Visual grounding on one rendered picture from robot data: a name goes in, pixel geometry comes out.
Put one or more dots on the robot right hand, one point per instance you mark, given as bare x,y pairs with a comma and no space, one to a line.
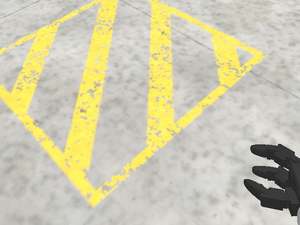
276,198

